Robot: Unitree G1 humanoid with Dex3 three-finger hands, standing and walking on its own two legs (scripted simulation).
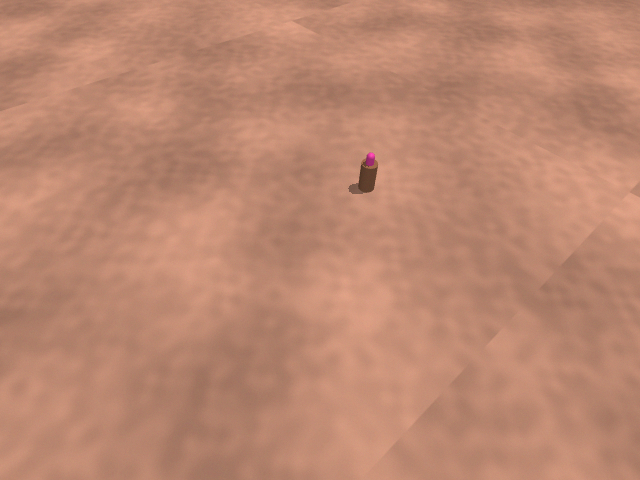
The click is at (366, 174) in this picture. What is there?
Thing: necked bottle
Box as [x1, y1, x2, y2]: [358, 153, 377, 192]
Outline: 373,153 368,153 366,158 361,162 358,187 362,191 366,192 372,190 374,185 377,162 374,159
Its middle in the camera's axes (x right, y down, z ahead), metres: +0.23 -0.30 +1.79
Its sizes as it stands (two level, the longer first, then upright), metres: 0.076 0.076 0.197
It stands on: the floor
